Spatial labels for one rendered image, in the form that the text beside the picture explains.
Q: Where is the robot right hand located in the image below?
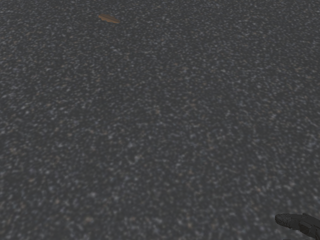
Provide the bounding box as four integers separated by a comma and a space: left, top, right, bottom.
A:
275, 213, 320, 240

